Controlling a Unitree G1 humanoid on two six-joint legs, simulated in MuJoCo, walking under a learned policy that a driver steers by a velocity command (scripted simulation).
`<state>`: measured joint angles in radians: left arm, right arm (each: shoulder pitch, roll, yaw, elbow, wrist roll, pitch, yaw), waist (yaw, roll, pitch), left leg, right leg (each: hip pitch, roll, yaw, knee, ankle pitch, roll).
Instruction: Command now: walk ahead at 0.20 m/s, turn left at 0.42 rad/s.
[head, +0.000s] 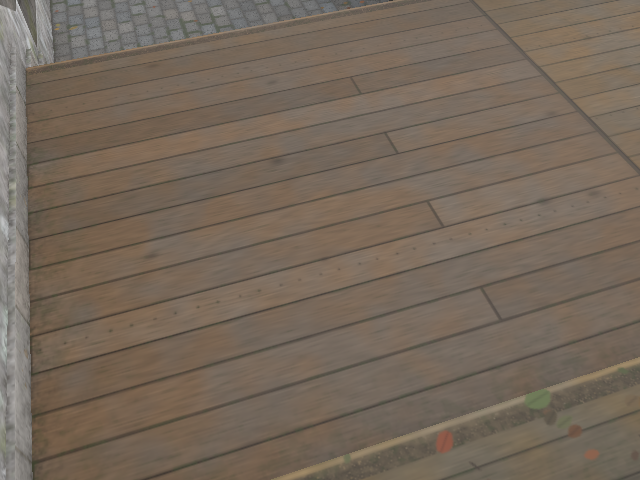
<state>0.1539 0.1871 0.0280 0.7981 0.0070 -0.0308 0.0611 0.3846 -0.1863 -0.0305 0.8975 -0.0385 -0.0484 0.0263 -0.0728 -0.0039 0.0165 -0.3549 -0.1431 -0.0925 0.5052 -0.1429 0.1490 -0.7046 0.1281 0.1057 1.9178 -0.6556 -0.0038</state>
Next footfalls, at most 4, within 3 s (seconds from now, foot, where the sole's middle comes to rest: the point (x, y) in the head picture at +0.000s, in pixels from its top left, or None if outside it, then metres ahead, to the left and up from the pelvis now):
0.24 right None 0.17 -0.12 -0.76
0.64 left None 0.08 0.14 -0.76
1.08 right None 0.12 -0.11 -0.76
2.16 left None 0.34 0.33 -0.91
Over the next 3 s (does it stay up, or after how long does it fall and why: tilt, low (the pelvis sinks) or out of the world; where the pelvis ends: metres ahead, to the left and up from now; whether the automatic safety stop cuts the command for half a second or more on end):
stays up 0.94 0.31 -0.32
